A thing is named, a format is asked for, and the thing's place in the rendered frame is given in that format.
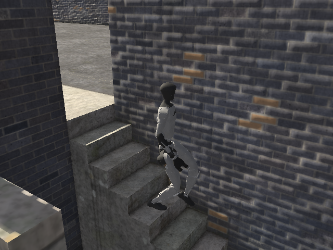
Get stairs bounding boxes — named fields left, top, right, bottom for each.
left=67, top=104, right=228, bottom=250

